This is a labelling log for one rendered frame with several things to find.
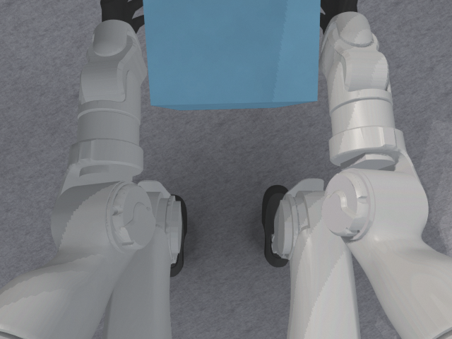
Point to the left robot foot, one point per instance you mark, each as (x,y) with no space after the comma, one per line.
(176,267)

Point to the robot left forearm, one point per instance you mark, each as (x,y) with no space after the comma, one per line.
(109,110)

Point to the right robot thigh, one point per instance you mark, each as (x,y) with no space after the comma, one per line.
(323,302)

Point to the carton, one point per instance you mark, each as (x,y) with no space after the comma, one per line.
(232,54)

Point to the robot right upper arm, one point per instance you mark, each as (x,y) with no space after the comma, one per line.
(380,215)

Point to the robot left hand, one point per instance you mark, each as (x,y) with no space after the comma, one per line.
(122,10)

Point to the robot right hand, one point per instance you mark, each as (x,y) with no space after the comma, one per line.
(333,8)

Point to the robot left upper arm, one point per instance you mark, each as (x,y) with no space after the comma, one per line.
(97,229)

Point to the robot right forearm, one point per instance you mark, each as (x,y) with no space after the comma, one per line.
(360,100)

